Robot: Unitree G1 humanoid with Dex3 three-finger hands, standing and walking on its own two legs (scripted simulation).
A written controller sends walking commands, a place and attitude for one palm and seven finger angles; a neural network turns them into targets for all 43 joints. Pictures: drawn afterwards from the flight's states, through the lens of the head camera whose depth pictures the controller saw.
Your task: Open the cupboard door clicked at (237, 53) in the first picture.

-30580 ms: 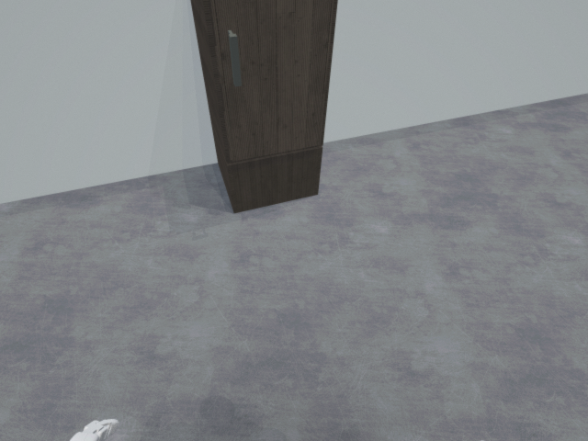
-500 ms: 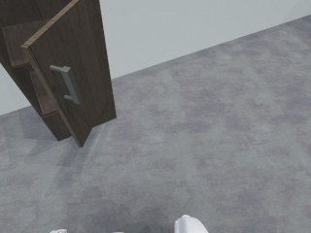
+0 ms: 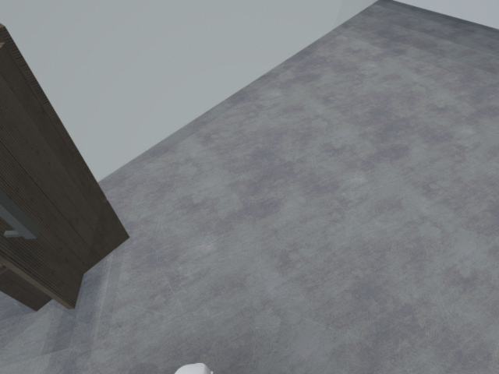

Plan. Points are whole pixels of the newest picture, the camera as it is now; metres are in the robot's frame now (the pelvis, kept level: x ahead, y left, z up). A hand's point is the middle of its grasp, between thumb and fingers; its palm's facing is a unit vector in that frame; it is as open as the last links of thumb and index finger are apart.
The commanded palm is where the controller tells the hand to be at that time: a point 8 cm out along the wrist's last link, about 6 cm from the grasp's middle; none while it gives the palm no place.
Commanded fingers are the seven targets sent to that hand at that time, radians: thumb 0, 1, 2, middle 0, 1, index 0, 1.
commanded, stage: walk to a spot facing it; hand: left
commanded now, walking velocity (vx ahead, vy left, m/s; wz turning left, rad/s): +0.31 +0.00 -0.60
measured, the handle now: (0, 214) +0.37 +0.51 -0.02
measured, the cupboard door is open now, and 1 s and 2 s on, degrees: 46 46 46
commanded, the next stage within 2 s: turn to face it in 1.58 s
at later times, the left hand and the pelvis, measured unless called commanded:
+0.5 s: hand (207, 279) +0.33 +0.11 -0.17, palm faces -0.38 -0.92 -0.12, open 7.4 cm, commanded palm none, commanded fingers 0.00 0.90 0.90 -0.20 -0.30 -0.20 -0.30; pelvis +0.15 +0.00 -0.01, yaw -19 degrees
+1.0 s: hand (239, 262) +0.37 +0.05 -0.16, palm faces -0.33 -0.92 -0.21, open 7.3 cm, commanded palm none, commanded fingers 0.00 0.90 0.90 -0.20 -0.30 -0.20 -0.30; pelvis +0.35 -0.13 +0.00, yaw -27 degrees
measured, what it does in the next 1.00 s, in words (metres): walks ahead, turning right: left foot, then right foot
